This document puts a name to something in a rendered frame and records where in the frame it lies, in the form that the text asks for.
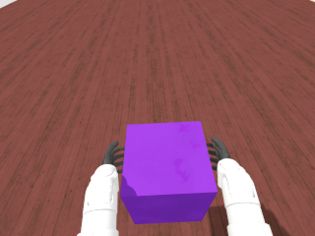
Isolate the robot right forearm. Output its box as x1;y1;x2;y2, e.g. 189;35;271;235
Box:
217;158;273;236

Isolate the right robot hand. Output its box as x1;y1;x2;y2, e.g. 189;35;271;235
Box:
206;137;231;171

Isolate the left robot hand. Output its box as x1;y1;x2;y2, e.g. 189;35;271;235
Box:
101;141;125;174

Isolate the robot left forearm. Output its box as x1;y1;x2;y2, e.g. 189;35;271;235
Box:
77;164;119;236

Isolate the carton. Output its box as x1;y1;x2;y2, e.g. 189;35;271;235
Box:
120;121;218;224

